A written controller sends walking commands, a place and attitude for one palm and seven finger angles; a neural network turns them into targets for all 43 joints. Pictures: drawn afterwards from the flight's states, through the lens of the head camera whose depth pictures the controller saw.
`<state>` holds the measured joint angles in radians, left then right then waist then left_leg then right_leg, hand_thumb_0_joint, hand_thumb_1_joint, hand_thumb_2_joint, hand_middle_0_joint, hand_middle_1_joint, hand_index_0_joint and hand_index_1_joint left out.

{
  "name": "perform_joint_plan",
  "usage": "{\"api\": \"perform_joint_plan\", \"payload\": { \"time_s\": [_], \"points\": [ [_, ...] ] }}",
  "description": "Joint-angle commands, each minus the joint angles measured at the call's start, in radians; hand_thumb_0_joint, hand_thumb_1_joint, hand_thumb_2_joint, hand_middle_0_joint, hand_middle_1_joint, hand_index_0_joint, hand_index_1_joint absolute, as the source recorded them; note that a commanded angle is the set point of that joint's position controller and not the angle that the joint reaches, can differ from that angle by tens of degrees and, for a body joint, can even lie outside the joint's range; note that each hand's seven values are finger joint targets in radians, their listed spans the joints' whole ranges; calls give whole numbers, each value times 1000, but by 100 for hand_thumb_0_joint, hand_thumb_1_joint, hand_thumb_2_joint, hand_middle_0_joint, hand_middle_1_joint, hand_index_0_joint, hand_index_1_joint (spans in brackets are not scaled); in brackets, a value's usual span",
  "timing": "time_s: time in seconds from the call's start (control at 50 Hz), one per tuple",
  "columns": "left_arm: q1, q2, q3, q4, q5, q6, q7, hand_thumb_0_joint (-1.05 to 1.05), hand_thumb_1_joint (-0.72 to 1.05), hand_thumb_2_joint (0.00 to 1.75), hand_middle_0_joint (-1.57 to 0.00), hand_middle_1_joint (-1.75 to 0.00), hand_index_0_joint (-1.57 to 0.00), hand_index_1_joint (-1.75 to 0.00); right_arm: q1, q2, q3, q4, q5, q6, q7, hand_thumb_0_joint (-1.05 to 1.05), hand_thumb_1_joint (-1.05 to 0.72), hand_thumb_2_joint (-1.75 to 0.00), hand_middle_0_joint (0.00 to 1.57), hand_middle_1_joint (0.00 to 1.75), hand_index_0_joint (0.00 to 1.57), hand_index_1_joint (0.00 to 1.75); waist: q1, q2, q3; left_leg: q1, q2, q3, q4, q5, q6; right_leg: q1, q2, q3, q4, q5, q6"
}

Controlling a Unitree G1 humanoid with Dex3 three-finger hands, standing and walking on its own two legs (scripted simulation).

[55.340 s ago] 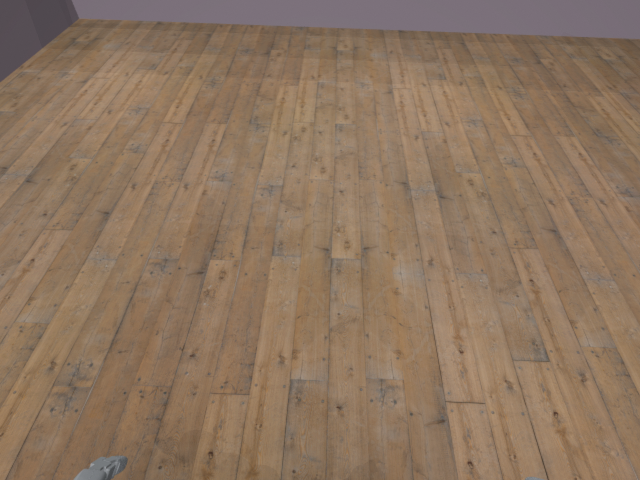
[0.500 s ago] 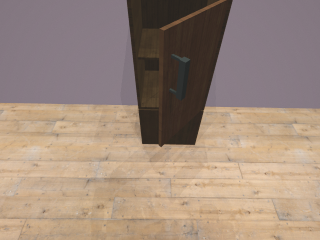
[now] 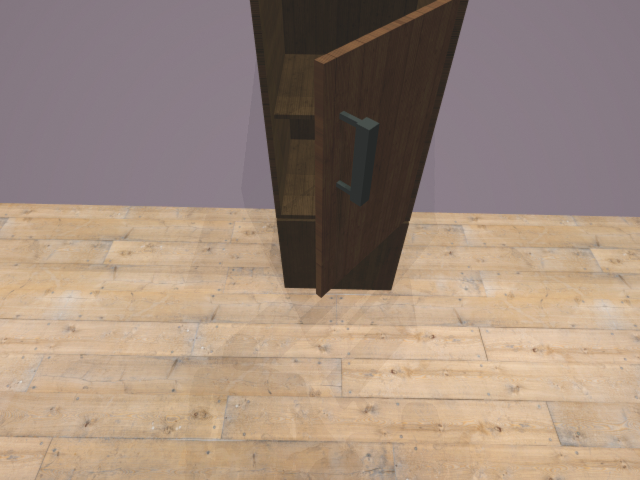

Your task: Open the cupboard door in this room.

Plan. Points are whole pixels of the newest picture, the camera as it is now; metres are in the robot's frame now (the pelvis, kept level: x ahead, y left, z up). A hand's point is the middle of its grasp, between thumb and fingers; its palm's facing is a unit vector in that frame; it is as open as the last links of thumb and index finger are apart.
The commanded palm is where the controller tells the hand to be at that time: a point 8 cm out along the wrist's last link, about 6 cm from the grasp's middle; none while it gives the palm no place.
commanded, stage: walk to a spot facing it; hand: left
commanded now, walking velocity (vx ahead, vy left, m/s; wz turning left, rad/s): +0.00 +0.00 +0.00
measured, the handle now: (353, 159) +0.59 -0.02 +0.06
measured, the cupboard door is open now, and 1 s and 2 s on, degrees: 48 48 48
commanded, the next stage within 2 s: none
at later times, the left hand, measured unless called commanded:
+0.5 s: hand out of the picture +0.05 +0.19 -0.18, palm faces -0.07 -0.97 -0.22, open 7.4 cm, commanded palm none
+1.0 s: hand out of the picture +0.14 +0.15 -0.18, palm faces -0.35 -0.91 -0.22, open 7.4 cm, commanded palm none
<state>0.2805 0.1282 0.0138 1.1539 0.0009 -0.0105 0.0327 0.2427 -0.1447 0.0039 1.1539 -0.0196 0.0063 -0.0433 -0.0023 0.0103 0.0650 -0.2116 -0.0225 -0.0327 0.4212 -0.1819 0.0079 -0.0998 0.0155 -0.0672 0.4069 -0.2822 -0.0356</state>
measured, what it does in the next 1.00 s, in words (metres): steps on the spot, turning right: right foot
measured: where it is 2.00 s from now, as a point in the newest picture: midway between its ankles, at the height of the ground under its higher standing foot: outside the picture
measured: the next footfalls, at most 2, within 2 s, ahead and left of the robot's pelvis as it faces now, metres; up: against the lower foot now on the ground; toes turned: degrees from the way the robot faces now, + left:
right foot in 0.68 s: -0.01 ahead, -0.14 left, +0.00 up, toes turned -16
left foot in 1.02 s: +0.09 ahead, +0.08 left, +0.00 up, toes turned -24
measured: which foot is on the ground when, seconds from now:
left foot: down 0.00-0.66, up 0.68-1.00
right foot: down 0.00-0.44, up 0.46-0.66, down 0.68-1.00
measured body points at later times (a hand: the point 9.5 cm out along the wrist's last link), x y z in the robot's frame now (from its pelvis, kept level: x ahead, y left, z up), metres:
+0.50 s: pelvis +0.00 +0.00 -0.01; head +0.04 +0.00 +0.44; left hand +0.05 +0.24 -0.17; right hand +0.00 -0.24 -0.16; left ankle +0.03 +0.11 -0.74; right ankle -0.05 -0.09 -0.72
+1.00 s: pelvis +0.00 -0.01 -0.01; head +0.06 -0.02 +0.43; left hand +0.16 +0.20 -0.16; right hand +0.01 -0.30 -0.14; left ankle +0.05 +0.10 -0.74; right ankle -0.05 -0.13 -0.74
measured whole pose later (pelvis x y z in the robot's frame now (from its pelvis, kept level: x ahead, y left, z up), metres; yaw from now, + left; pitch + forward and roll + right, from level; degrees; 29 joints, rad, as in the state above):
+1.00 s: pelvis +0.00 -0.01 -0.01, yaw -25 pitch +1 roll +0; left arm 0.20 0.21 0.08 0.93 0.02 0.05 0.01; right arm 0.10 -0.22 -0.05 0.88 -0.01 0.02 -0.04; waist 0.02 -0.02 0.10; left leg -0.32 0.03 0.02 0.64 -0.34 -0.04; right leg -0.30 0.07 0.14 0.57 -0.29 0.00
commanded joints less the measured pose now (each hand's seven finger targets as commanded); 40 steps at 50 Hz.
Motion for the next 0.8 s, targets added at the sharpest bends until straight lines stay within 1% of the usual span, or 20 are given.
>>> {"api": "perform_joint_plan", "payload": {
  "time_s": [0.0, 0.1, 0.14, 0.28, 0.34, 0.38, 0.4, 0.42, 0.44, 0.46, 0.5, 0.56, 0.6, 0.62, 0.64, 0.66, 0.68, 0.72, 0.76, 0.78],
  "points": [
    [86, 107, 15, -14, 0, -9, 8, 0, 90, 90, -20, -30, -20, -30, 71, -81, -13, -16, 2, -11, -3, 0, -90, -90, 20, 30, 20, 30, -1, -23, -2, 28, 92, -67, -50, 164, 29, -39, -127, 94, -95, 155, -13],
    [81, 103, 17, -15, 1, -5, 8, 0, 90, 90, -20, -30, -20, -30, 67, -78, -12, -15, 1, -9, -6, 0, -90, -90, 20, 30, 20, 30, 0, 6, 15, 32, 99, -59, -51, 167, 25, -44, -124, 102, -98, 172, -14],
    [82, 110, 28, -24, 3, 4, 8, 0, 90, 90, -20, -30, -20, -30, 71, -82, -20, -21, 2, 0, -11, 0, -90, -90, 20, 30, 20, 30, 1, -11, 22, 29, 106, -34, -18, 144, 22, -65, -124, 118, -86, 189, -18],
    [31, 167, 77, -94, 13, 33, -2, 0, 90, 90, -20, -30, -20, -30, 44, -101, -56, -91, -1, 18, -18, 0, -90, -90, 20, 30, 20, 30, -8, -72, -3, -36, 99, 61, 125, 20, -5, -102, -174, 239, -31, 266, -76],
    [2, 175, 86, -123, 14, 40, -9, 0, 90, 90, -20, -30, -20, -30, 40, -114, -64, -120, 0, 15, -20, 0, -90, -90, 20, 30, 20, 30, -11, -39, -7, -12, 123, 51, 110, 25, 1, -152, -143, 241, 11, 259, -66],
    [-16, 161, 88, -148, 13, 44, -16, 0, 90, 90, -20, -30, -20, -30, 51, -147, -73, -132, -5, 9, -24, 0, -90, -90, 20, 30, 20, 30, -16, 77, -11, 39, 202, -37, 18, 77, 40, -215, -64, 189, 111, 224, -30],
    [-21, 146, 88, -162, 13, 45, -20, 0, 90, 90, -20, -30, -20, -30, 66, -178, -79, -136, -8, 6, -27, 0, -90, -90, 20, 30, 20, 30, -17, 149, -30, 79, 283, -124, -41, 101, 89, -264, -15, 133, 213, 130, -5],
    [-48, 137, 86, -181, 13, 48, -25, 0, 90, 90, -20, -30, -20, -30, 89, -203, -86, -141, -10, 1, -29, 0, -90, -90, 20, 30, 20, 30, -26, 223, -35, 90, 378, -209, -108, 161, 154, -312, 16, 82, 372, -118, 14],
    [-71, 133, 88, -197, 16, 52, -28, 0, 90, 90, -20, -30, -20, -30, 96, -208, -86, -149, -11, -2, -30, 0, -90, -90, 20, 30, 20, 30, -28, 220, -47, 78, 431, -236, -144, 159, 201, -333, -3, 84, 527, -274, 19],
    [-81, 135, 90, -210, 18, 55, -35, 0, 90, 90, -20, -30, -20, -30, 79, -216, -84, -165, -16, -3, -28, 0, -90, -90, 20, 30, 20, 30, -20, 167, -50, 53, 439, -223, -151, 137, 211, -342, -25, 100, 596, -301, 21],
    [-89, 114, 87, -220, 17, 51, -47, 0, 90, 90, -20, -30, -20, -30, 24, -225, -86, -194, -21, -6, -23, 0, -90, -90, 20, 30, 20, 30, 4, 114, -59, 58, 400, -124, -117, 190, 181, -339, -49, 86, 553, -256, 28],
    [-62, 112, 82, -229, 15, 47, -50, 0, 90, 90, -20, -30, -20, -30, 1, -237, -93, -213, -21, -3, -15, 0, -90, -90, 20, 30, 20, 30, 12, 143, -91, 42, 358, 0, -35, 268, 132, -220, -32, 25, 353, -199, 30],
    [2, 142, 91, -217, 17, 42, -48, 0, 90, 90, -20, -30, -20, -30, -21, -242, -99, -229, -11, 6, -8, 0, -90, -90, 20, 30, 20, 30, 43, 89, -94, -33, 313, 77, 81, 171, 69, -83, -18, -3, 139, 6, 30],
    [35, 204, 102, -214, 23, 34, -42, 0, 90, 90, -20, -30, -20, -30, -39, -214, -99, -248, -1, 12, -1, 0, -90, -90, 20, 30, 20, 30, 64, -54, -76, -136, 237, 135, 227, -9, 7, -4, -95, 114, -25, 140, 9],
    [32, 327, 124, -222, 33, 23, -25, 0, 90, 90, -20, -30, -20, -30, -47, -135, -86, -289, 3, 17, 12, 0, -90, -90, 20, 30, 20, 30, 62, -369, -61, -362, 86, 216, 466, -362, -62, 53, -357, 489, -128, 288, -100],
    [59, 355, 122, -230, 21, 29, -19, 0, 90, 90, -20, -30, -20, -30, -105, -174, -89, -306, 1, 28, 15, 0, -90, -90, 20, 30, 20, 30, 103, -243, -56, -352, 89, 88, 624, -440, -53, -35, -413, 521, -118, 259, -192],
    [1, 322, 121, -242, 25, 32, -14, 0, 90, 90, -20, -30, -20, -30, -137, -160, -95, -304, 2, 32, 14, 0, -90, -90, 20, 30, 20, 30, 67, -202, -32, -380, 92, 41, 700, -369, -47, -70, -332, 505, -105, 197, -192],
    [-73, 273, 109, -266, 25, 29, -7, 0, 90, 90, -20, -30, -20, -30, -124, -164, -92, -301, 0, 29, 15, 0, -90, -90, 20, 30, 20, 30, 30, -218, -35, -387, 106, 22, 713, -284, -57, -49, -267, 414, -48, 346, -168],
    [-72, 269, 107, -275, 27, 24, -4, 0, 90, 90, -20, -30, -20, -30, -107, -144, -87, -295, 5, 25, 15, 0, -90, -90, 20, 30, 20, 30, 21, -133, -92, -328, 91, 41, 646, -264, -65, -14, -241, 373, -5, 482, -161],
    [-58, 275, 109, -274, 26, 24, -5, 0, 90, 90, -20, -30, -20, -30, -110, -138, -84, -299, 6, 26, 14, 0, -90, -90, 20, 30, 20, 30, 26, -127, -103, -313, 82, 48, 608, -267, -67, -3, -236, 373, 5, 520, -161]
  ]
}}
